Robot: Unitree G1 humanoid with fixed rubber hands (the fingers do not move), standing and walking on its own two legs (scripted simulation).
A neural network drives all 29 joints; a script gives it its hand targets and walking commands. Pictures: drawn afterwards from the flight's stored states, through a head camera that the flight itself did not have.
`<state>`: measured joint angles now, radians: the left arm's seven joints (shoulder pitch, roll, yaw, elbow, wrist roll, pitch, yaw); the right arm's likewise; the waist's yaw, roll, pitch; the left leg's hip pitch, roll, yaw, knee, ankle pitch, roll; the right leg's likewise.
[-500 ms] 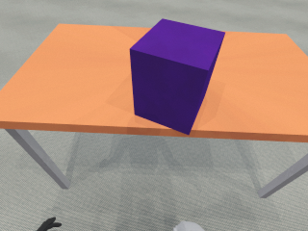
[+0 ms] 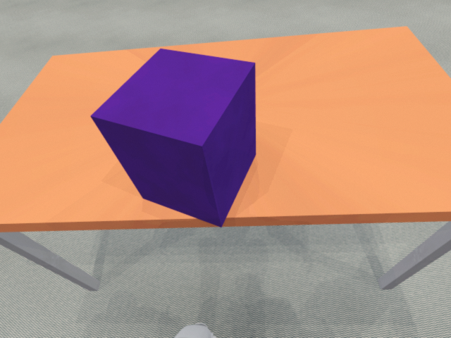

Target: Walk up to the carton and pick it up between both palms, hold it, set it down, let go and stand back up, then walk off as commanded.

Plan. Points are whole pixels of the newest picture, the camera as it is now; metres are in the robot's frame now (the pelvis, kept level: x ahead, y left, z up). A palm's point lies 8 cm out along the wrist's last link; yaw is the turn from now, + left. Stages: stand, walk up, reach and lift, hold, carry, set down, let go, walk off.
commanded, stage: walk up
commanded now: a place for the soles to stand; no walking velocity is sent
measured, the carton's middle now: (191, 139) +0.47 +0.09 +0.08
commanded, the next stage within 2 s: none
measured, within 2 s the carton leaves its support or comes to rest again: neither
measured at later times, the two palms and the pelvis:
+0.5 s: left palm out of the picture -0.02 +0.33 -0.09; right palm out of the picture +0.14 -0.30 -0.15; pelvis +0.00 +0.00 -0.03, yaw +5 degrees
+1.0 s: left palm out of the picture +0.03 +0.39 -0.12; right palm (376, 328) +0.16 -0.24 -0.12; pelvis +0.02 +0.06 -0.02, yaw +6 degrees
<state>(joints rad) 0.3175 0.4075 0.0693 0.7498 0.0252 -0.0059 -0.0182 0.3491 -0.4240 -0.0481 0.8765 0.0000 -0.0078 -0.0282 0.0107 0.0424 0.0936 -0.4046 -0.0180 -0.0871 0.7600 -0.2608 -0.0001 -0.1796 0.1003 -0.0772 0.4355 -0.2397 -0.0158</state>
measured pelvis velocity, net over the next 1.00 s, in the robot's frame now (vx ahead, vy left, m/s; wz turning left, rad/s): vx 0.02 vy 0.06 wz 0.11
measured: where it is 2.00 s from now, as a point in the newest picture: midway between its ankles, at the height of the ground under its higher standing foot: outside the picture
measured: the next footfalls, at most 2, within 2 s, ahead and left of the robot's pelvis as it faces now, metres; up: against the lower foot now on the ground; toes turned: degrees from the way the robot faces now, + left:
left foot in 0.08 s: +0.10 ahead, +0.13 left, +0.00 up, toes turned -2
right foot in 0.24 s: +0.07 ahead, -0.15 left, +0.00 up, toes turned +2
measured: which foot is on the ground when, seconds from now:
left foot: up 0.00-0.06, down 0.08-0.24, up 0.26-0.58, down 0.60-1.00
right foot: down 0.00-0.08, up 0.10-0.22, down 0.24-0.62, up 0.64-0.92, down 0.94-1.00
